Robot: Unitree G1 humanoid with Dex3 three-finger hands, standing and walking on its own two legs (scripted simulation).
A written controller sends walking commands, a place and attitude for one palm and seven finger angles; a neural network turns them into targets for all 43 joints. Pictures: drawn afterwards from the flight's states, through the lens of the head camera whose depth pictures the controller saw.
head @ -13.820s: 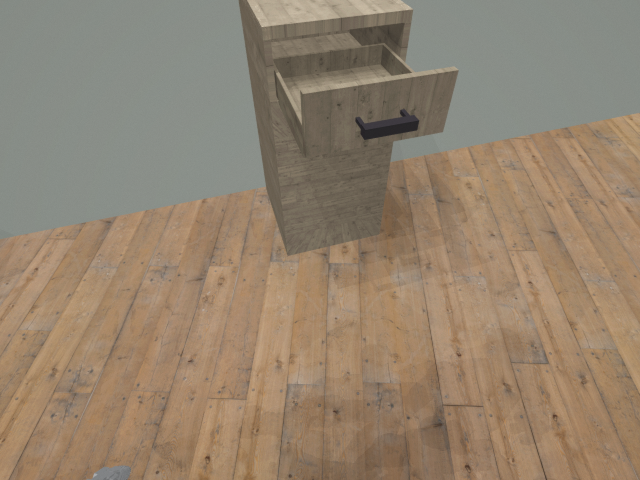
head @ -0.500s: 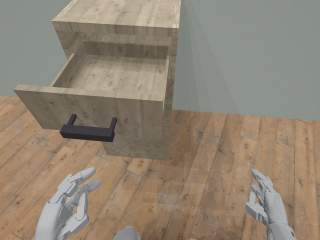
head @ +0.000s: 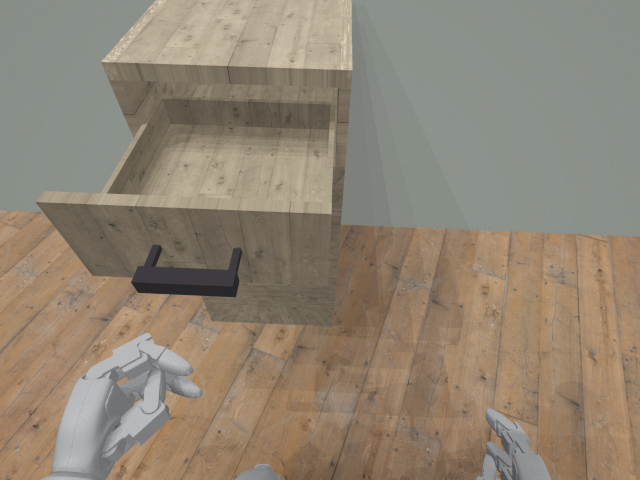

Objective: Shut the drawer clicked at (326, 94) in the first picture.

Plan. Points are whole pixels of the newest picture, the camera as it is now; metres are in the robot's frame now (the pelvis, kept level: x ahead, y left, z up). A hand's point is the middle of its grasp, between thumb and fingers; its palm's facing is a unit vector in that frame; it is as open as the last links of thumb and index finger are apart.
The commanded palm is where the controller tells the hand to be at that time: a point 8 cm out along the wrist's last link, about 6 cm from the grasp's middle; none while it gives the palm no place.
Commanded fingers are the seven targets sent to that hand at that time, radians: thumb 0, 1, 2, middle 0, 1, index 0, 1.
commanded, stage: raise the hand and make a fist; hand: left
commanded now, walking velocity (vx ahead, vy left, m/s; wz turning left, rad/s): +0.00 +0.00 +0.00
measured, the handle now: (191, 267) +0.37 +0.19 +0.05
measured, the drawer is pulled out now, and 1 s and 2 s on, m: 0.29 0.29 0.29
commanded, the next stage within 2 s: bring the fist close to the handle in 1.02 s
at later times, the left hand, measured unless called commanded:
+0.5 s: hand (146, 405) +0.17 +0.16 +0.13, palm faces +0.02 -1.00 -0.07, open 3.2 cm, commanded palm +0.13 +0.21 +0.14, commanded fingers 0.00 0.90 0.90 -1.40 -1.60 -1.40 -1.60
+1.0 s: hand (143, 395) +0.18 +0.16 +0.15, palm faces +0.03 -1.00 -0.09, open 3.3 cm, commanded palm +0.13 +0.21 +0.16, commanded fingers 0.00 0.90 0.90 -1.40 -1.60 -1.40 -1.60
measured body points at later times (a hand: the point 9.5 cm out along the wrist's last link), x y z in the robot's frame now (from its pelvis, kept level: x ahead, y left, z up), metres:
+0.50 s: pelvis +0.01 +0.01 +0.01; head +0.00 +0.00 +0.46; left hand +0.17 +0.22 +0.14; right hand +0.23 -0.18 -0.03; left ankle +0.04 +0.12 -0.69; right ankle +0.00 -0.11 -0.69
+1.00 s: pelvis +0.02 -0.02 +0.02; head +0.00 -0.04 +0.47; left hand +0.17 +0.21 +0.15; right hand +0.21 -0.24 -0.03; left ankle +0.04 +0.12 -0.69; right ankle +0.00 -0.11 -0.69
